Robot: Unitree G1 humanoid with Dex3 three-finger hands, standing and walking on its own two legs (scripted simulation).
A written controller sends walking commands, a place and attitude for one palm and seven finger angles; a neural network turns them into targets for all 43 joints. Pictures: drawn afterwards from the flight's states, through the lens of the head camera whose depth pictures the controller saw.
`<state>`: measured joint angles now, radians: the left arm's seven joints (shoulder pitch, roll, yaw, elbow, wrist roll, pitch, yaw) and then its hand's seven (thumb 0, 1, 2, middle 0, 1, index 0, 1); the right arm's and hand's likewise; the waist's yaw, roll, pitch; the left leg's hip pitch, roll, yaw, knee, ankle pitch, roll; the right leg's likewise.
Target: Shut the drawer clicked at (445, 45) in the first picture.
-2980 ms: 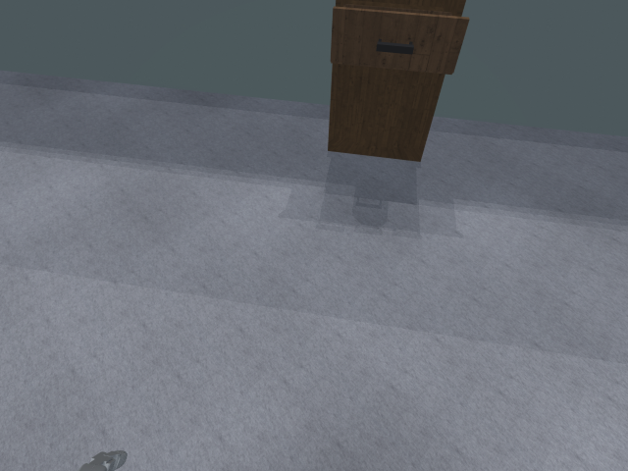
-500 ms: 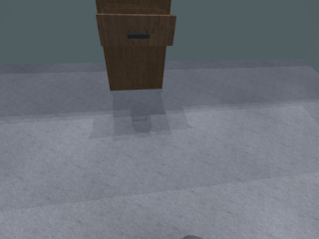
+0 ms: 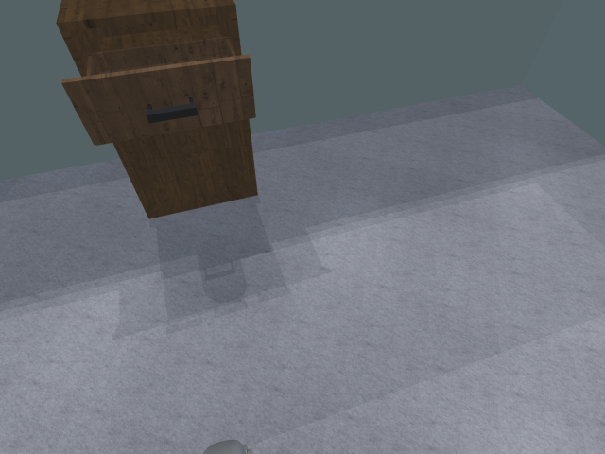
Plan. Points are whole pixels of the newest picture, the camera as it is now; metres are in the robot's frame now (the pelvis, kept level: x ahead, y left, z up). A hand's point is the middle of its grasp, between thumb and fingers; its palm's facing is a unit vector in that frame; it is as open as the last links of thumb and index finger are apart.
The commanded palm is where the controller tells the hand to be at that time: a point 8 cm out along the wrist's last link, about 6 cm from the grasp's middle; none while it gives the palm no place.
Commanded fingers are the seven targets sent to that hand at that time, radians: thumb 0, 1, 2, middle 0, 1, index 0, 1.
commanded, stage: walk to a spot facing it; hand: left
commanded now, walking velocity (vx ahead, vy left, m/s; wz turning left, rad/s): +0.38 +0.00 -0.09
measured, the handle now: (171, 108) +0.92 +0.36 -0.06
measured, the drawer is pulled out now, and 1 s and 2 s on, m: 0.29 0.29 0.29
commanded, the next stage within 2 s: turn to face it in 0.60 s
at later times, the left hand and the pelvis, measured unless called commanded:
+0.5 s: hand (177, 372) +0.28 +0.22 -0.17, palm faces -0.05 -0.99 -0.15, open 7.3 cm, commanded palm none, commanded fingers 0.00 0.90 0.90 -0.20 -0.30 -0.20 -0.30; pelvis +0.22 +0.04 +0.01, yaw -7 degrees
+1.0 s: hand (249, 251) +0.53 +0.13 -0.16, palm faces -0.07 -0.98 -0.20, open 7.2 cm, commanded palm none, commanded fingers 0.00 0.90 0.90 -0.20 -0.30 -0.20 -0.30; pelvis +0.40 -0.04 +0.00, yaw -5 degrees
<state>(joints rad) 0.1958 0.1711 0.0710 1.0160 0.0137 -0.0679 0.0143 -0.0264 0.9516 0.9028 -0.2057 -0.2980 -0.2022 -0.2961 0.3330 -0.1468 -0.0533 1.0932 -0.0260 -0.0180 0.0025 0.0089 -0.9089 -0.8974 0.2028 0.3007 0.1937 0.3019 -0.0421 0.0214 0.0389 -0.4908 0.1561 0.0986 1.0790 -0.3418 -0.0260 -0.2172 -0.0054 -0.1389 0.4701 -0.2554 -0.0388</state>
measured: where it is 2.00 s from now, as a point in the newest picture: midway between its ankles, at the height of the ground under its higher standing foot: (320, 389)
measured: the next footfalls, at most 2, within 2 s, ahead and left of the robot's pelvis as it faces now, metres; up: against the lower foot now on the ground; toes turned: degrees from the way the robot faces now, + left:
left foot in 0.18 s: +0.22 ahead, +0.15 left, +0.00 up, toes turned +10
right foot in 0.70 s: +0.45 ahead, -0.12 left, +0.00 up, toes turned -19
